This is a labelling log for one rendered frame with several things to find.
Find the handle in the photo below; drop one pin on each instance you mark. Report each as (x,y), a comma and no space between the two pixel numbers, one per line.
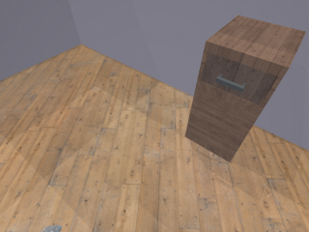
(229,83)

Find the drawer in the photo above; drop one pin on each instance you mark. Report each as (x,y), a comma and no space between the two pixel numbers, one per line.
(257,82)

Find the cabinet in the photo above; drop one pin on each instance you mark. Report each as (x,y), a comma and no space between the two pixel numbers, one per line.
(218,120)

